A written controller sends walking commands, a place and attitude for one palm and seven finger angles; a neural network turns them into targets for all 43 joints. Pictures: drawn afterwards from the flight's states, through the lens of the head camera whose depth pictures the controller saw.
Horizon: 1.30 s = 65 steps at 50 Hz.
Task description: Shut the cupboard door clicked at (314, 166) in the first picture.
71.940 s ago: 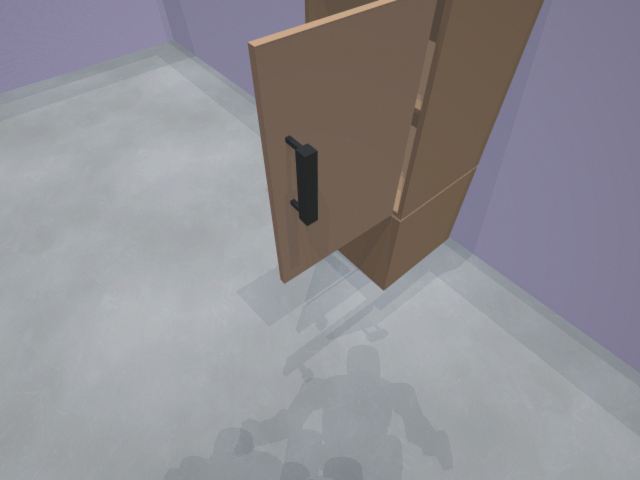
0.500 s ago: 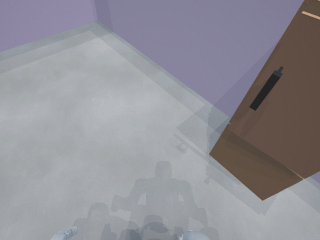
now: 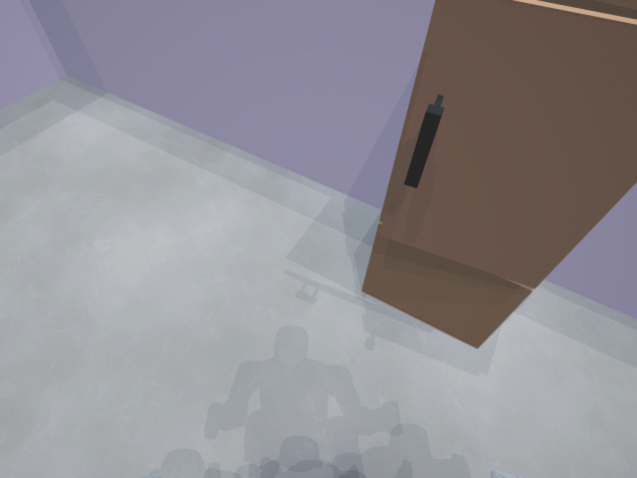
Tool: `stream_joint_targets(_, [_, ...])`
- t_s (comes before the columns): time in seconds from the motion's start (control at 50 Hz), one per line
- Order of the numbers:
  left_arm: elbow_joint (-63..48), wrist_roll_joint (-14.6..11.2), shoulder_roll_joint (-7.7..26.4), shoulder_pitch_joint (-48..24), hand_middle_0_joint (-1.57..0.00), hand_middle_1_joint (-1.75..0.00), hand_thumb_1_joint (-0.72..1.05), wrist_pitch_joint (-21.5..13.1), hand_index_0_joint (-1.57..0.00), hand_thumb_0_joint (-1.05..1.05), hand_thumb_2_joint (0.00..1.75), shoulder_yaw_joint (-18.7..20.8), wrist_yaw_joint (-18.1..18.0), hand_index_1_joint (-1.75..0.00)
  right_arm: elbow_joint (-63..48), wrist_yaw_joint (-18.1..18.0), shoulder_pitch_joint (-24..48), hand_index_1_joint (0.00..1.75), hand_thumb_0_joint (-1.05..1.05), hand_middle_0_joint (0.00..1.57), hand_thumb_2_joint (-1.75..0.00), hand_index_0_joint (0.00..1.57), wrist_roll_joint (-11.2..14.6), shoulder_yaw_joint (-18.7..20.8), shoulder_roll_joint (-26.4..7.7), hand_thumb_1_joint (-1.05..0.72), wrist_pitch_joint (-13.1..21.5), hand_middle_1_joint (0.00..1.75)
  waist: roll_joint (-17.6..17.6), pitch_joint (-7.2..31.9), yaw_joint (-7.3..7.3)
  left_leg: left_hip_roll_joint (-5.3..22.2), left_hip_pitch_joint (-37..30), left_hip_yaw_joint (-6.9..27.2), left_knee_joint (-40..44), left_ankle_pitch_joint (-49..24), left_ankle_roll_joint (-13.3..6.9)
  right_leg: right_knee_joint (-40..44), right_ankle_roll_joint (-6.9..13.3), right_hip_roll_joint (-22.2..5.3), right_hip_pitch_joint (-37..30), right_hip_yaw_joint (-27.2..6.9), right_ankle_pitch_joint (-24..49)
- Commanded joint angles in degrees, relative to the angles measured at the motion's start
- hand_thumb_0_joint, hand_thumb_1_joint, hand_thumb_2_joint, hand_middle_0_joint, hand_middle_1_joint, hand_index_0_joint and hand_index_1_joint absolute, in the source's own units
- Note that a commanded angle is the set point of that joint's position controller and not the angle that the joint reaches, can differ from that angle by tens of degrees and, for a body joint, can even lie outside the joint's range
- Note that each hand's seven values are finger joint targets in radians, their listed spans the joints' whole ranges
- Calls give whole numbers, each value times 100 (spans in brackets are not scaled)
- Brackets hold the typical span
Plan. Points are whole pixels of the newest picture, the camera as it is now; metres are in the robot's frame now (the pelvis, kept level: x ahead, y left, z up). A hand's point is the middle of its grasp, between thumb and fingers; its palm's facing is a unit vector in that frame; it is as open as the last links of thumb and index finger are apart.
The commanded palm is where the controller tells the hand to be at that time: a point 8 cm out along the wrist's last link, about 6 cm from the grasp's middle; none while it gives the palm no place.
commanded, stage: turn to face it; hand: left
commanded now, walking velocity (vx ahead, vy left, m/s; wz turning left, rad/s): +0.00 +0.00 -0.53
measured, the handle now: (425, 142) +0.69 -0.16 +0.01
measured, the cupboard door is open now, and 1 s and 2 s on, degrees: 7 7 7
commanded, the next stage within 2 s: take the last steps up to it in 0.50 s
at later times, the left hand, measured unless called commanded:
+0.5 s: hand out of the picture +0.13 +0.15 -0.14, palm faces -0.22 -0.94 -0.25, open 7.4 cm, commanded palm none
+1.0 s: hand (260, 424) +0.21 +0.10 -0.15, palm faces -0.39 -0.90 -0.19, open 7.4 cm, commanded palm none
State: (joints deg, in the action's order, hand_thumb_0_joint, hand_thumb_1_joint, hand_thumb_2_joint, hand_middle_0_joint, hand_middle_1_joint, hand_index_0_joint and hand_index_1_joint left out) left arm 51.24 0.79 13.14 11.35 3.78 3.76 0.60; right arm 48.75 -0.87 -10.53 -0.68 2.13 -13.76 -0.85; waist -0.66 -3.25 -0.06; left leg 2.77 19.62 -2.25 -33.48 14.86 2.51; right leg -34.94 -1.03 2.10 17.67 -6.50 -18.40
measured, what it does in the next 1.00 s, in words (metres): steps on the spot, turning right: right foot, then left foot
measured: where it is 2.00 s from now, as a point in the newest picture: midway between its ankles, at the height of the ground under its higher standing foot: outside the picture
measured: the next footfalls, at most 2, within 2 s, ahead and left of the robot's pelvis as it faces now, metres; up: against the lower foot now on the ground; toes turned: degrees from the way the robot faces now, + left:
right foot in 0.32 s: +0.01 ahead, -0.14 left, +0.00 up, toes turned -13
left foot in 0.64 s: +0.10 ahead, +0.09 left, +0.00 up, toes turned -13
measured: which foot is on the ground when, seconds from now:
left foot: down 0.00-0.32, up 0.34-0.62, down 0.64-1.00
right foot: down 0.00-0.00, up 0.02-0.30, down 0.32-0.66, up 0.68-1.00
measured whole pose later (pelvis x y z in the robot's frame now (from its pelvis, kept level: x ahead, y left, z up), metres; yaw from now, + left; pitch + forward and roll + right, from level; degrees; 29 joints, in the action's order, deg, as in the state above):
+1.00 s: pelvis +0.06 -0.06 +0.01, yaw -22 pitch +2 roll -1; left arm 55.8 1.5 13.0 10.3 2.1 3.9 3.3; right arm 58.9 -0.9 -21.4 -2.2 2.0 -11.1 0.5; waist 0.5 -1.8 -2.9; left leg 7.3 8.6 -7.4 -25.7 18.1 3.0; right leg -34.4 -0.3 -1.8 19.2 3.5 -17.3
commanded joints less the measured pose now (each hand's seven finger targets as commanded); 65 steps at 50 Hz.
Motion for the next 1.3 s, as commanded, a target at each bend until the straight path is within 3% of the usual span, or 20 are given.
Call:
stream_joint_targets(0.0, [-696, 60, 702, -334, -20, -30, 90, -108, -20, 0, 90, 248, 47, -30, -235, -145, -803, 30, 0, 20, -90, 20, -135, 279, -1400, -90, 130, 30, 1619, 657, -309, 2456, -1033, 2309, 1903, -542, -1190, -2814, -28, -88, 1395, 263, -1661])
stream_joint_targets(0.08, [-531, 36, 550, -296, -20, -30, 90, -49, -20, 0, 90, 249, 193, -30, -373, -170, -151, 30, 0, 20, -90, 20, -150, 163, -1022, -90, 104, 30, 1174, 328, -10, 1640, -893, 625, 1519, -1443, -957, -2689, -153, -337, 1229, 648, -955])
stream_joint_targets(0.18, [-556, 25, 362, -404, -20, -30, 90, -81, -20, 0, 90, 137, 179, -30, -97, -119, -525, 30, 0, 20, -90, 20, -134, 253, -1136, -90, 52, 30, 1366, 562, -201, 1683, -1171, 186, 1127, -2052, -977, -1085, -72, -178, 471, 1105, -855])
stream_joint_targets(0.24, [-425, 31, 443, -31, -20, -30, 90, -142, -20, 0, 90, 142, 138, -30, -53, -78, -426, 30, 0, 20, -90, 20, -83, 280, -1128, -90, 9, 30, 1132, 626, 13, 1528, -684, -25, 619, -1663, -703, 410, 48, -88, -560, 1204, 242])
stream_joint_targets(0.26, [-335, 43, 633, 282, -20, -30, 90, -169, -20, 0, 90, 191, 114, -30, -64, -55, -349, 30, 0, 20, -90, 20, -50, 290, -1053, -90, 2, 30, 791, 666, 161, 1325, -245, -253, 193, -1046, -432, 1051, 151, -293, -1147, 894, 772])
stream_joint_targets(0.3, [-181, 81, 1535, 712, -20, -30, 90, -261, -20, 0, 90, 325, -13, -30, -394, -24, 70, 30, 0, 20, -90, 20, -17, 168, -486, -90, -44, 30, -1393, 517, 452, 110, 1386, -508, -2122, 2187, 100, 1834, 1225, -2450, -1496, -1690, 2603])
stream_joint_targets(0.32, [-177, 62, 1424, 689, -20, -30, 90, -270, -20, 0, 90, 306, -71, -30, -348, -72, 151, 30, 0, 20, -90, 20, -23, 174, -524, -90, -92, 30, -1084, 479, 395, 170, 1539, 120, -2752, 1972, 61, 1752, 1445, -2323, -1289, -1611, 2678])
stream_joint_targets(0.4, [-303, 66, 903, -159, -20, -30, 90, -290, -20, 0, 90, 186, -164, -30, 66, -47, -239, 30, 0, 20, -90, 20, -20, 147, -495, -90, -74, 30, -887, 519, -58, 261, 1141, 149, -2752, 1049, 150, 1415, 1246, -1606, -1023, -517, 3003])
stream_joint_targets(0.58, [-53, 15, 829, -108, -20, -30, 90, -231, -20, 0, 90, 214, -154, -30, 347, -94, -764, 30, 0, 20, -90, 20, -1, 70, -297, -90, 37, 30, -601, 534, -203, -43, -866, -36, 772, -414, 13, 938, 763, -1160, -309, -626, 2015])
stream_joint_targets(0.62, [-124, -40, 298, 195, -20, -30, 90, -194, -20, 0, 90, 109, -69, -30, 370, -129, -1000, 30, 0, 20, -90, 20, -126, 174, -1058, -90, 130, 30, 1291, 639, -190, 1582, -1642, 1757, 1596, -401, -688, -248, 206, -60, 780, 300, -457])
stream_joint_targets(0.66, [-258, 100, 429, -324, -20, -30, 90, -148, -20, 0, 90, 132, 2, -30, 411, -185, -1292, 30, 0, 20, -90, 20, -179, 227, -1236, -90, 133, 30, 1501, 245, -457, 2283, -1202, 2741, 2325, 914, -1204, -2216, 131, -77, 1496, 387, -1486])
stream_joint_targets(0.76, [-65, 78, 289, -263, -20, -30, 90, -221, -20, 0, 90, 142, 226, -30, 388, -188, -919, 30, 0, 20, -90, 20, -166, 122, -804, -90, 263, 30, 998, 58, -175, 1562, -1254, 1024, 2192, 29, -966, -2268, 50, -380, 1548, 602, -369])
stream_joint_targets(0.9, [-88, 85, 147, -516, -20, -30, 90, -266, -20, 0, 90, 72, 290, -30, 668, -113, -1093, 30, 0, 20, -90, 20, -174, 269, -929, -90, 246, 30, 1099, 23, -279, 1615, -1023, 517, 2060, 367, -975, -427, 55, -357, 618, 1067, -192])
stream_joint_targets(0.96, [243, 85, 308, 294, -20, -30, 90, -355, -20, 0, 90, 135, 268, -30, 743, -75, -911, 30, 0, 20, -90, 20, -136, 264, -869, -90, 223, 30, 618, 326, 116, 1189, -464, 84, 1081, 348, -656, 935, 163, -79, -1003, 1262, 548])
stream_joint_targets(0.98, [417, 94, 600, 780, -20, -30, 90, -425, -20, 0, 90, 200, 213, -30, 707, -35, -857, 30, 0, 20, -90, 20, -74, 226, -684, -90, 242, 30, 8, 447, 350, 811, 311, -369, 199, 509, -433, 1418, 391, -571, -2004, 627, 199])
stream_joint_targets(1.0, [630, 115, 1206, 1380, -20, -30, 90, -505, -20, 0, 90, 311, 118, -30, 508, 4, -725, 30, 0, 20, -90, 20, -10, 95, -198, -90, 287, 30, -1545, 619, 584, 20, 1629, -950, -1332, 1576, -160, 1990, 1021, -1876, -2921, -1284, -186])
stream_joint_targets(1.02, [676, 35, 1326, 1569, -20, -30, 90, -478, -20, 0, 90, 305, 61, -30, 309, -4, -251, 30, 0, 20, -90, 20, -47, 106, -336, -90, 263, 30, -1224, 417, 729, 17, 1970, -338, -2447, 2354, -201, 2354, 1494, -2415, -2464, -1856, -189])
stream_joint_targets(1.14, [614, 83, 457, 449, -20, -30, 90, -628, -20, 0, 90, 41, -123, -30, 651, 74, -594, 30, 0, 20, -90, 20, -89, 58, 25, -90, 212, 30, -512, 119, -124, 324, 1010, -154, -1989, 902, -112, 1967, 1312, -1626, -1135, 92, 2302])
stream_joint_targets(1.22, [725, 43, 470, 338, -20, -30, 90, -606, -20, 0, 90, 38, -111, -30, 703, 73, -767, 30, 0, 20, -90, 20, -80, 8, 74, -90, 224, 30, -613, -10, -257, 97, 5, -415, -487, 37, -150, 1873, 1121, -1337, -687, 301, 1608])
stream_joint_targets(1.28, [774, -19, 217, 458, -20, -30, 90, -554, -20, 0, 90, 4, -91, -30, 1016, 23, -1587, 30, 0, 20, -90, 20, -130, 85, -350, -90, 359, 30, 587, 293, -550, 382, -1725, 259, 710, -920, -331, 331, 699, -756, 150, 612, 877])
